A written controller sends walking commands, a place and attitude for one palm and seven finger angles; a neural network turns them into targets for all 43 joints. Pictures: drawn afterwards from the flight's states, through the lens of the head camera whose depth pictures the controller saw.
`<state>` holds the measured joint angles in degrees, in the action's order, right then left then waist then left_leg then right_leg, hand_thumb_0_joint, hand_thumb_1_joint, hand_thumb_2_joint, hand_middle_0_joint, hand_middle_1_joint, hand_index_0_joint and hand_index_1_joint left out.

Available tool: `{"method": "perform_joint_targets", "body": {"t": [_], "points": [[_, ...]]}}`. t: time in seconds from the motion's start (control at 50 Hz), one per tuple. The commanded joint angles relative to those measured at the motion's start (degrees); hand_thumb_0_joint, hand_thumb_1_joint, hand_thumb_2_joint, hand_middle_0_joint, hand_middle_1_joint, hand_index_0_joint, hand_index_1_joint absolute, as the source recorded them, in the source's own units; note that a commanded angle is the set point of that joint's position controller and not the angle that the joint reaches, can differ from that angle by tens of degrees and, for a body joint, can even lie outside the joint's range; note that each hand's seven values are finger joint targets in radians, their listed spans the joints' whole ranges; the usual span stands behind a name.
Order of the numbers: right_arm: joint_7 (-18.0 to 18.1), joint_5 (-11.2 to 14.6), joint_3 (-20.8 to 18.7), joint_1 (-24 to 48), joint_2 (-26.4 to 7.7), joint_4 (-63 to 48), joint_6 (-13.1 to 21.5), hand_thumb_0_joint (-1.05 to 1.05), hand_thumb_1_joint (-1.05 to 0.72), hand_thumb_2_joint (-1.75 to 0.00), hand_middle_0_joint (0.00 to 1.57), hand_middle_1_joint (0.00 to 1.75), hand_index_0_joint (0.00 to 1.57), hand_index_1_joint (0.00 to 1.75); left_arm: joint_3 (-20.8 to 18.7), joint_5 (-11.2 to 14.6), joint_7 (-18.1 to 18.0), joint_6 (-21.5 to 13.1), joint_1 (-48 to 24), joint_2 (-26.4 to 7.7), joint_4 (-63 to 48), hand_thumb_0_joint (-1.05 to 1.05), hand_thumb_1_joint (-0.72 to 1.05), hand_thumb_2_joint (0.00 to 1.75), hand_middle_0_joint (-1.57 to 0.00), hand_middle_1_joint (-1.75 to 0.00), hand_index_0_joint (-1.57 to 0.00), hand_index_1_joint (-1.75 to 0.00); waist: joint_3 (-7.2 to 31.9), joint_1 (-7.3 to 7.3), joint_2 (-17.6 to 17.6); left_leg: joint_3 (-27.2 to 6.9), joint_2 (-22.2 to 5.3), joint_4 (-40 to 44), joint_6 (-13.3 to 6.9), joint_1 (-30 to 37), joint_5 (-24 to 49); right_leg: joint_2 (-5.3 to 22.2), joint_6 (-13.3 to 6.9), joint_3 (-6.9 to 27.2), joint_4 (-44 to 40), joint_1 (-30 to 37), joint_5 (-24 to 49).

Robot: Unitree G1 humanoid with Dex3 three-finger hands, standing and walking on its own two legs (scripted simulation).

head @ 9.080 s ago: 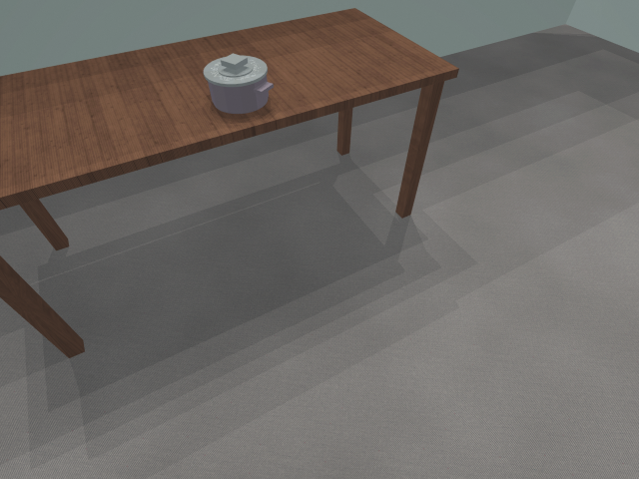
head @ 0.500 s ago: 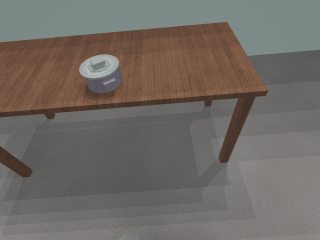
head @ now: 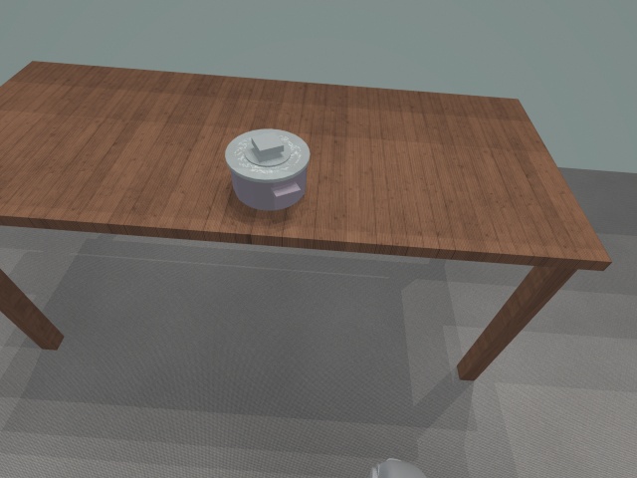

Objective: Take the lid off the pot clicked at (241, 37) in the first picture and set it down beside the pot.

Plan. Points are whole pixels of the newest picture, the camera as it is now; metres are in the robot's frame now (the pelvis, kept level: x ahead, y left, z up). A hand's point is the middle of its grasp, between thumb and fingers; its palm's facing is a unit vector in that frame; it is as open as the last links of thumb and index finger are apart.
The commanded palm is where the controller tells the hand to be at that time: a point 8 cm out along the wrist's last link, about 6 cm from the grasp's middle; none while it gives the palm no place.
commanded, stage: take the last steps up to it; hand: left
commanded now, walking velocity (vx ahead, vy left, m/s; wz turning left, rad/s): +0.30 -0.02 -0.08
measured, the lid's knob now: (267, 144) +0.70 +0.16 +0.02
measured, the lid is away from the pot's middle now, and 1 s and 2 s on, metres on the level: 0.00 0.00 0.00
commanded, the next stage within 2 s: come to a stop and stand still in 0.28 s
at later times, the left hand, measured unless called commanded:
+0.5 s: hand (230, 406) +0.25 +0.16 -0.17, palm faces -0.01 -0.97 -0.25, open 7.2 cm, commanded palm none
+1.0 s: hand (199, 418) +0.23 +0.20 -0.18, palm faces -0.05 -0.97 -0.25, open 7.3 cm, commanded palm none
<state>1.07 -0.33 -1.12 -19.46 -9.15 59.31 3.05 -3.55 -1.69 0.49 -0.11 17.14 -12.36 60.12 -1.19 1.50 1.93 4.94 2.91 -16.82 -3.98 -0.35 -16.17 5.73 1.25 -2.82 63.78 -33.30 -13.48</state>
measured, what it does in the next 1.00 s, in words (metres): walks ahead: right foot, then left foot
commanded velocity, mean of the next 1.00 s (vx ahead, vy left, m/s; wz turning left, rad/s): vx -0.03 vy -0.03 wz -0.02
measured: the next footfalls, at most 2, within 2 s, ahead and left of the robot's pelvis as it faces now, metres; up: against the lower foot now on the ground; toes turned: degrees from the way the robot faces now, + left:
right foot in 0.28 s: +0.27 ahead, -0.11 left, +0.00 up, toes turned -7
left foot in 0.72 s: +0.25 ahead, +0.09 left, +0.00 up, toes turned -3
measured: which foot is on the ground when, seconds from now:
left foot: down 0.00-0.26, up 0.28-0.70, down 0.72-1.00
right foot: up 0.00-0.26, down 0.28-0.72, up 0.74-1.00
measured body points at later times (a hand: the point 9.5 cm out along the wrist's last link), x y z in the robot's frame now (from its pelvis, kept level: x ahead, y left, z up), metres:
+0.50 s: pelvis +0.19 -0.03 +0.00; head +0.21 -0.05 +0.44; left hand +0.25 +0.21 -0.15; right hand +0.20 -0.25 -0.17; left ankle +0.21 +0.13 -0.68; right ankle +0.23 -0.10 -0.74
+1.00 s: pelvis +0.20 +0.00 -0.01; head +0.23 +0.00 +0.44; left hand +0.24 +0.25 -0.16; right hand +0.26 -0.23 -0.16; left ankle +0.27 +0.12 -0.74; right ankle +0.12 -0.11 -0.71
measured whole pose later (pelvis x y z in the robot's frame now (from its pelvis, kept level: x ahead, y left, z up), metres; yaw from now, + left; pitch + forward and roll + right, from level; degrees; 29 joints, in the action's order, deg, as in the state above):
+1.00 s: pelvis +0.20 +0.00 -0.01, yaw -6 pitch +1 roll +0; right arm 2.1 -1.1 -2.0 -8.3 -8.6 57.6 -1.0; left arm -3.0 -1.2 -1.8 2.9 14.4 -11.9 59.1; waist -3.3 0.7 0.7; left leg 4.6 -2.5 -27.2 -0.2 -18.8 -8.9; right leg 1.3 2.2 0.0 48.7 -17.6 -28.6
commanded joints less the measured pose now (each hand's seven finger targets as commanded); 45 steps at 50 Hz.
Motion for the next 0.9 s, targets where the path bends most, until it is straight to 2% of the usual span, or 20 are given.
{"method": "perform_joint_targets", "body": {"t": [0.0,0.12,0.16,0.2,0.22,0.24,0.26,0.28,0.32,0.34,0.42,0.56,0.64,0.66,0.68,0.7,0.72,0.74,0.78,0.88], "points": [[0.76,0.07,-1.05,-6.11,-6.44,0.18,1.80,0.00,-0.90,-0.90,0.20,0.30,0.20,0.30,-0.39,0.45,0.17,-0.77,-3.14,-2.48,-4.78,0.00,0.90,0.90,-0.20,-0.30,-0.20,-0.30,-5.58,-1.32,-6.31,-8.75,-15.98,6.20,-4.37,2.20,32.74,0.21,0.00,0.33,-0.42,-10.27,2.43],[1.49,-0.86,-0.85,-10.96,-6.42,3.33,2.05,0.00,-0.90,-0.90,0.20,0.30,0.20,0.30,0.62,0.88,0.45,-1.56,-12.90,-0.18,-8.82,0.00,0.90,0.90,-0.20,-0.30,-0.20,-0.30,-6.95,-3.97,-6.57,-7.13,-17.34,2.30,-5.05,7.86,44.94,-1.50,-2.39,-2.78,-17.26,-8.45,1.39],[1.56,-0.84,-1.00,-10.41,-7.62,4.09,1.79,0.00,-0.90,-0.90,0.20,0.30,0.20,0.30,0.75,0.96,0.22,-2.07,-9.99,-0.17,-8.27,0.00,0.90,0.90,-0.20,-0.30,-0.20,-0.30,-4.20,-2.22,-7.77,-4.73,-16.95,-3.03,-3.87,7.14,58.03,-4.72,-4.30,-5.32,-24.05,1.33,-0.41],[1.50,-0.55,-1.29,-8.96,-8.74,3.97,1.55,0.00,-0.90,-0.90,0.20,0.30,0.20,0.30,0.23,0.72,-0.39,-2.74,0.02,-2.11,-5.23,0.00,0.90,0.90,-0.20,-0.30,-0.20,-0.30,0.82,1.96,-6.20,-4.26,-15.62,-14.25,-1.79,3.98,64.23,-7.65,-5.80,-6.05,-29.23,15.34,2.99],[1.30,-0.02,-1.48,-7.11,-9.38,3.32,1.57,0.00,-0.90,-0.90,0.20,0.30,0.20,0.30,-0.47,0.48,-0.57,-3.22,8.43,-3.46,-2.67,0.00,0.90,0.90,-0.20,-0.30,-0.20,-0.30,4.80,5.99,-5.87,-2.50,-13.11,-24.07,-0.35,-1.71,57.85,-7.27,-6.64,-5.04,-33.47,27.51,9.93],[0.65,0.88,-1.67,-7.91,-7.51,2.77,1.64,0.00,-0.90,-0.90,0.20,0.30,0.20,0.30,-1.59,0.11,-1.10,-3.97,15.52,-8.01,-0.24,0.00,0.90,0.90,-0.20,-0.30,-0.20,-0.30,10.35,7.93,1.25,-0.79,-7.61,-40.15,1.53,-15.06,36.15,3.55,-12.08,8.77,-32.72,42.62,24.15],[0.79,1.31,-1.62,-11.67,-4.59,2.40,1.83,0.00,-0.90,-0.90,0.20,0.30,0.20,0.30,-2.29,0.97,-1.30,-4.06,16.68,-11.85,0.26,0.00,0.90,0.90,-0.20,-0.30,-0.20,-0.30,15.09,4.88,9.44,-0.85,0.53,-59.47,3.60,-26.14,-15.38,20.15,-20.37,32.06,-39.32,48.46,40.27],[0.96,1.00,-1.64,-9.12,-5.25,2.02,1.30,0.00,-0.90,-0.90,0.20,0.30,0.20,0.30,-2.27,1.72,-1.52,-3.65,12.94,-11.20,-1.09,0.00,0.90,0.90,-0.20,-0.30,-0.20,-0.30,11.39,4.57,3.02,-7.47,-2.61,-63.96,2.00,-27.32,-15.91,20.43,-22.37,30.96,-43.99,41.09,31.96],[0.10,0.03,-1.41,-3.55,-2.90,0.52,0.21,0.00,-0.90,-0.90,0.20,0.30,0.20,0.30,-1.46,1.48,-1.90,-3.31,3.55,-7.51,-3.29,0.00,0.90,0.90,-0.20,-0.30,-0.20,-0.30,-1.57,1.67,1.00,-7.56,-6.66,-64.62,1.98,-30.64,-8.67,16.64,-19.39,27.08,-49.98,22.67,9.42],[-0.14,-0.59,-1.37,-3.75,-2.23,0.78,-0.49,0.00,-0.90,-0.90,0.20,0.30,0.20,0.30,-0.76,1.29,-2.02,-3.51,0.03,-4.72,-3.85,0.00,0.90,0.90,-0.20,-0.30,-0.20,-0.30,-3.87,-0.84,-0.16,-7.96,-8.19,-61.67,2.16,-29.36,-5.85,13.76,-16.87,20.51,-50.85,16.72,6.57],[0.26,-0.37,-0.10,-7.79,1.47,2.29,-2.89,0.00,-0.90,-0.90,0.20,0.30,0.20,0.30,0.76,0.57,-2.64,-3.51,-3.69,-1.94,-4.21,0.00,0.90,0.90,-0.20,-0.30,-0.20,-0.30,-0.08,-4.98,0.33,-4.83,-7.78,-41.99,5.60,-18.58,-4.86,7.63,-11.92,4.79,-48.13,9.19,31.20],[0.17,0.04,-1.94,2.37,-2.40,-1.86,-4.57,0.00,-0.90,-0.90,0.20,0.30,0.20,0.30,-0.82,0.15,-2.97,-1.06,0.09,-6.25,-3.40,0.00,0.90,0.90,-0.20,-0.30,-0.20,-0.30,2.66,-1.10,7.13,-3.27,-4.69,-28.72,7.65,-21.05,-4.61,8.93,-12.77,8.71,-40.66,21.07,39.23],[0.24,0.16,-2.56,2.30,-3.16,-1.90,-4.38,0.00,-0.90,-0.90,0.20,0.30,0.20,0.30,-1.19,0.32,-3.34,0.08,-1.49,-6.93,-3.96,0.00,0.90,0.90,-0.20,-0.30,-0.20,-0.30,2.28,-2.58,7.95,-3.43,-4.25,-15.82,7.41,-12.91,5.06,7.36,-10.00,8.46,-35.33,18.88,34.66],[0.23,0.10,-2.62,0.81,-3.72,-1.14,-3.97,0.00,-0.90,-0.90,0.20,0.30,0.20,0.30,-0.95,0.55,-3.44,0.38,-1.68,-6.22,-4.08,0.00,0.90,0.90,-0.20,-0.30,-0.20,-0.30,3.36,-3.06,4.88,-3.96,-5.74,-9.36,6.69,-8.57,14.43,5.14,-7.61,7.28,-32.02,18.11,29.05],[0.43,-0.25,-2.82,0.56,-6.35,-1.44,-3.24,0.00,-0.90,-0.90,0.20,0.30,0.20,0.30,-0.44,0.85,-3.51,0.76,0.15,-3.61,-4.45,0.00,0.90,0.90,-0.20,-0.30,-0.20,-0.30,4.19,-2.27,-4.22,-11.41,-14.10,-6.39,3.72,-4.47,33.85,-0.53,-3.86,3.96,-26.81,13.98,14.31],[0.58,-0.38,-2.94,1.02,-9.60,-2.24,-2.95,0.00,-0.90,-0.90,0.20,0.30,0.20,0.30,0.14,1.42,-3.57,1.03,2.89,-1.85,-4.42,0.00,0.90,0.90,-0.20,-0.30,-0.20,-0.30,4.56,-1.26,-13.49,-20.22,-24.40,-5.01,-2.43,-5.08,55.15,-5.49,-0.73,0.37,-18.98,11.89,-12.68],[0.89,-0.79,-2.82,1.41,-10.64,-2.72,-3.24,0.00,-0.90,-0.90,0.20,0.30,0.20,0.30,0.10,1.22,-3.86,1.56,3.26,-2.24,-4.22,0.00,0.90,0.90,-0.20,-0.30,-0.20,-0.30,4.10,-1.76,-12.03,-19.14,-26.66,-3.85,-6.91,-9.52,56.21,-6.50,-0.67,3.10,-8.77,13.47,-23.59],[1.55,-1.04,-2.55,3.45,-9.96,-2.95,-3.24,0.00,-0.90,-0.90,0.20,0.30,0.20,0.30,-0.15,1.00,-3.78,2.18,2.39,-2.10,-4.18,0.00,0.90,0.90,-0.20,-0.30,-0.20,-0.30,2.38,-1.15,-10.70,-18.48,-25.94,-2.68,-7.65,-14.22,48.86,-6.38,-0.37,5.55,-2.84,12.74,-22.32],[2.05,-1.04,-2.14,8.05,-8.02,-3.90,-3.38,0.00,-0.90,-0.90,0.20,0.30,0.20,0.30,-0.83,0.42,-3.53,2.85,3.13,-3.53,-3.06,0.00,0.90,0.90,-0.20,-0.30,-0.20,-0.30,1.85,0.27,-15.21,-14.45,-21.29,-2.77,-5.81,-14.32,39.56,-6.04,0.13,7.46,1.98,9.84,-16.74],[1.67,-0.76,-2.70,7.99,-8.29,-4.00,-3.54,0.00,-0.90,-0.90,0.20,0.30,0.20,0.30,-0.44,0.55,-2.35,2.77,2.20,-2.91,-3.58,0.00,0.90,0.90,-0.20,-0.30,-0.20,-0.30,6.15,-1.24,-11.01,-11.87,-17.98,-2.36,-4.67,-8.02,23.06,-5.12,1.51,4.15,-5.03,8.89,-13.62]]}}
